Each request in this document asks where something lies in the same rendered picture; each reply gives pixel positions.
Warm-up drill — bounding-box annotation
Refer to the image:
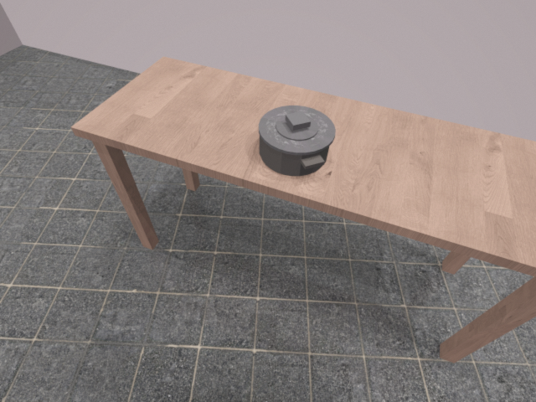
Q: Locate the table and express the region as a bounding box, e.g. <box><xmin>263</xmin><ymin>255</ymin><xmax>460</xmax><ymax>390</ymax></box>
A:
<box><xmin>71</xmin><ymin>57</ymin><xmax>536</xmax><ymax>363</ymax></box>

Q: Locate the lid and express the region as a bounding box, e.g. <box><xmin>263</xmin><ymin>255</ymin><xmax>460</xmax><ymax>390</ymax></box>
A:
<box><xmin>259</xmin><ymin>106</ymin><xmax>336</xmax><ymax>155</ymax></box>

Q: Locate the pot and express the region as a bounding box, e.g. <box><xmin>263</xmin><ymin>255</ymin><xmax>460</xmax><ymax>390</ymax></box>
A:
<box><xmin>260</xmin><ymin>138</ymin><xmax>329</xmax><ymax>176</ymax></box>

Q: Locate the knob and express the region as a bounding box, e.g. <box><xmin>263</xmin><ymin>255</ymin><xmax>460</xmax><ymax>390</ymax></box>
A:
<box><xmin>286</xmin><ymin>111</ymin><xmax>311</xmax><ymax>131</ymax></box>

